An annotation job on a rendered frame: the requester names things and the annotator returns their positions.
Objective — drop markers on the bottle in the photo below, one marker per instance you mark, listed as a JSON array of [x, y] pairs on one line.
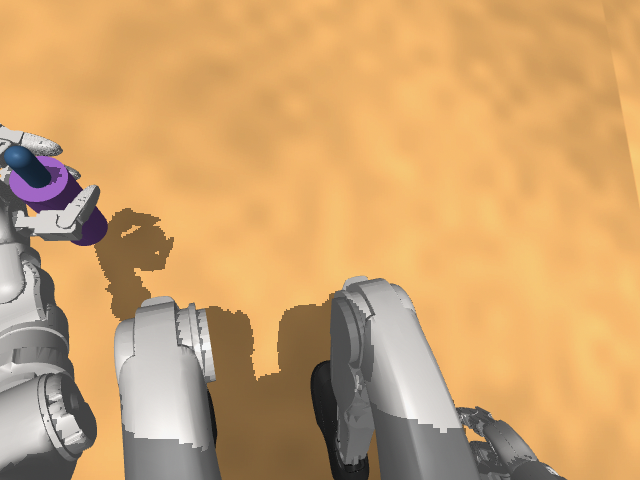
[[44, 183]]

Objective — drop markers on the right robot hand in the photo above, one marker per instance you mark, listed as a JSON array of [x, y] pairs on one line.
[[503, 451]]

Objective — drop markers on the left robot arm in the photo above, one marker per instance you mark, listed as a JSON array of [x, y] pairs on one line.
[[45, 424]]

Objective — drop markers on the left robot hand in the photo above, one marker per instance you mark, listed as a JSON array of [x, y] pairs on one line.
[[50, 225]]

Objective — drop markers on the right robot arm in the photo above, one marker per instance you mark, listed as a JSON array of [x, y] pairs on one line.
[[535, 470]]

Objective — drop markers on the right robot foot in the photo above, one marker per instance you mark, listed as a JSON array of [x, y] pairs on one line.
[[325, 408]]

